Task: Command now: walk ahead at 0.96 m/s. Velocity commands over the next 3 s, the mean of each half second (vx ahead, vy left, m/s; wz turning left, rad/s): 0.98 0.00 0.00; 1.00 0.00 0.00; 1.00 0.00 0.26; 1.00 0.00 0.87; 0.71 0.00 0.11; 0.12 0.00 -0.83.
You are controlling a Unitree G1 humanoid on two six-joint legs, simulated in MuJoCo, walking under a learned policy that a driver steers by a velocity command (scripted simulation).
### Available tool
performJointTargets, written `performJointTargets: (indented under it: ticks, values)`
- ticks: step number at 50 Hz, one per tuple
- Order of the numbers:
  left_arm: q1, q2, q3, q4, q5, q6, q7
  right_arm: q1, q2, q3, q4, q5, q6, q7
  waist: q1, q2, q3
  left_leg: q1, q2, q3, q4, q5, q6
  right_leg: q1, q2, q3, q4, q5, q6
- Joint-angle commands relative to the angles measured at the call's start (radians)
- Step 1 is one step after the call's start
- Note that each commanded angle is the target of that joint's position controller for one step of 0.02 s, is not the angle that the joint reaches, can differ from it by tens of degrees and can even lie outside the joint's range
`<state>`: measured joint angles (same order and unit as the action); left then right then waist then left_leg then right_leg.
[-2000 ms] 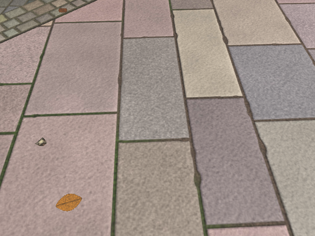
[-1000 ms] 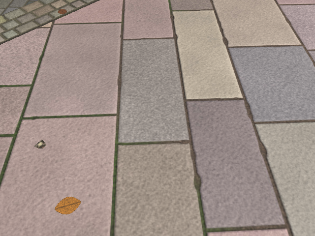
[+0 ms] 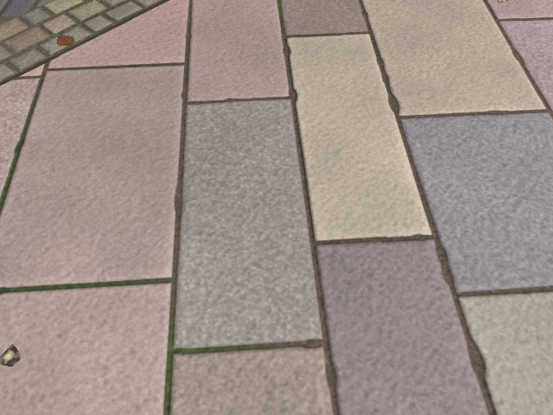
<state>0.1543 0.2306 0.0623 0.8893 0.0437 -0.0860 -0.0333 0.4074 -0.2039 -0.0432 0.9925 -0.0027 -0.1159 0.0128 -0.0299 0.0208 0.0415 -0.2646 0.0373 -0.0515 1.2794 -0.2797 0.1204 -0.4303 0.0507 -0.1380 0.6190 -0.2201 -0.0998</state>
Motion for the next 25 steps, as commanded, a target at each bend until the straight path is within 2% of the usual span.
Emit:
performJointTargets:
  ticks: [1,2,3,4,6,8,9,11,13,15,16,17,18,19,20,21,22,23,24,25]
  values:
    - [0.138,0.046,0.011,0.025,-0.008,-0.026,0.004,-0.01,-0.045,-0.006,-0.097,-0.031,-0.002,0.019,0.005,-0.027,-0.057,-0.366,0.087,-0.037,0.072,0.091,0.013,0.277,-0.287,0.505,-0.447,-0.285,-0.101]
    - [0.152,0.03,0.004,0.041,-0.014,-0.033,0.007,-0.019,-0.022,-0.002,-0.103,-0.039,0.013,0.029,-0.014,-0.048,-0.028,-0.356,0.102,-0.034,0.037,0.083,0.001,0.223,-0.269,0.46,-0.475,-0.271,-0.099]
    - [0.173,0.029,0.001,0.053,-0.023,-0.041,0.011,-0.053,-0.015,0.001,-0.121,-0.042,0.025,0.036,-0.022,-0.056,0.014,-0.387,0.115,-0.021,0.011,0.087,-0.012,0.198,-0.254,0.424,-0.504,-0.244,-0.1]
    - [0.194,0.03,-0.002,0.062,-0.03,-0.046,0.013,-0.103,-0.017,0.003,-0.137,-0.044,0.035,0.039,-0.021,-0.048,0.052,-0.439,0.123,-0.001,-0.008,0.117,-0.023,0.188,-0.231,0.374,-0.527,-0.196,-0.094]
    - [0.248,0.049,-0.004,0.068,-0.032,-0.051,0.011,-0.228,-0.033,0.01,-0.188,-0.044,0.042,0.043,0.001,-0.041,0.105,-0.523,0.132,0.047,-0.119,0.214,-0.039,0.19,-0.205,0.301,-0.568,-0.061,-0.096]
    - [0.293,0.044,-0.01,0.07,-0.038,-0.058,0.006,-0.356,-0.043,0.016,-0.231,-0.038,0.038,0.046,0.031,-0.021,0.136,-0.498,0.106,0.101,-0.313,0.323,-0.048,0.184,-0.156,0.213,-0.591,0.116,-0.085]
    - [0.312,0.042,-0.015,0.071,-0.044,-0.063,0.008,-0.404,-0.034,0.024,-0.248,-0.033,0.033,0.051,0.041,-0.019,0.143,-0.436,0.087,0.129,-0.428,0.389,-0.046,0.172,-0.142,0.178,-0.596,0.23,-0.07]
    - [0.371,0.074,-0.017,0.087,-0.054,-0.071,0.018,-0.476,-0.021,0.036,-0.272,-0.02,0.029,0.058,0.061,-0.035,0.142,-0.322,0.045,0.178,-0.581,0.475,-0.026,0.214,-0.166,0.152,-0.646,0.449,-0.053]
    - [0.412,0.099,-0.02,0.103,-0.051,-0.07,0.026,-0.517,-0.041,0.036,-0.282,-0.013,0.028,0.052,0.073,-0.045,0.126,-0.306,0.003,0.205,-0.681,0.484,-0.003,0.383,-0.182,0.121,-0.627,0.696,-0.035]
    - [0.412,0.14,-0.017,0.104,-0.039,-0.061,0.037,-0.493,-0.082,0.024,-0.279,-0.018,0.027,0.039,0.045,-0.09,0.054,-0.252,-0.069,0.228,-0.725,0.394,0.019,0.552,-0.207,0.099,-0.504,1.071,-0.018]
    - [0.413,0.162,-0.013,0.11,-0.026,-0.05,0.047,-0.438,-0.105,0.015,-0.269,-0.018,0.028,0.029,0.009,-0.125,0.001,-0.196,-0.105,0.228,-0.726,0.315,0.03,0.612,-0.226,0.098,-0.392,1.24,-0.011]
    - [0.399,0.186,-0.007,0.114,-0.011,-0.035,0.058,-0.306,-0.139,0.001,-0.237,-0.017,0.029,0.017,-0.06,-0.152,-0.071,-0.072,-0.126,0.203,-0.731,0.248,0.047,0.63,-0.244,0.1,-0.216,1.317,-0.009]
    - [0.362,0.205,0.001,0.109,0.0,-0.019,0.065,-0.114,-0.175,-0.018,-0.177,-0.017,0.031,0.002,-0.148,-0.164,-0.166,0.106,-0.125,0.182,-0.759,0.199,0.065,0.602,-0.249,0.093,0.02,1.284,-0.016]
    - [0.311,0.195,0.002,0.094,0.001,-0.014,0.064,0.071,-0.218,-0.04,-0.124,-0.032,0.035,-0.016,-0.234,-0.146,-0.24,0.341,-0.048,0.114,-0.759,0.11,0.092,0.432,-0.213,0.082,0.31,1.06,-0.026]
    - [0.338,0.053,-0.025,0.053,-0.014,-0.023,0.045,0.15,-0.297,-0.063,-0.109,-0.059,0.039,-0.028,-0.175,0.073,-0.322,0.598,0.215,-0.226,-0.73,-0.124,0.145,0.085,-0.078,0.085,0.709,0.258,-0.026]
    - [0.425,0.032,-0.028,0.03,-0.074,-0.043,0.028,0.106,-0.282,-0.069,-0.107,-0.056,0.038,-0.004,-0.08,0.237,-0.416,0.741,0.36,-0.761,-0.939,-0.27,0.252,-0.219,0.045,0.223,0.94,-0.227,-0.02]
    - [0.288,0.093,-0.021,0.002,-0.063,-0.046,0.039,0.003,-0.211,-0.061,-0.107,-0.038,0.032,0.009,-0.068,0.082,-0.239,0.604,0.299,-0.636,-1.013,-0.288,0.205,-0.313,-0.051,0.243,0.897,-0.104,-0.048]
    - [0.204,0.095,-0.021,-0.018,-0.055,-0.047,0.036,-0.044,-0.143,-0.046,-0.101,-0.032,0.022,0.014,-0.05,-0.011,-0.124,0.436,0.271,-0.493,-1.043,-0.187,0.184,-0.303,-0.084,0.227,0.836,-0.039,-0.048]
    - [0.178,0.072,-0.025,-0.022,-0.042,-0.041,0.029,-0.073,-0.101,-0.036,-0.091,-0.04,0.014,0.016,-0.008,-0.079,-0.056,0.3,0.23,-0.394,-1.072,-0.109,0.154,-0.262,-0.118,0.231,0.775,-0.024,-0.044]
    - [0.18,0.048,-0.03,-0.029,-0.02,-0.025,0.019,-0.074,-0.074,-0.023,-0.077,-0.038,0.007,0.01,0.034,-0.078,-0.023,0.193,0.183,-0.312,-1.094,-0.072,0.122,-0.217,-0.139,0.235,0.734,-0.02,-0.034]
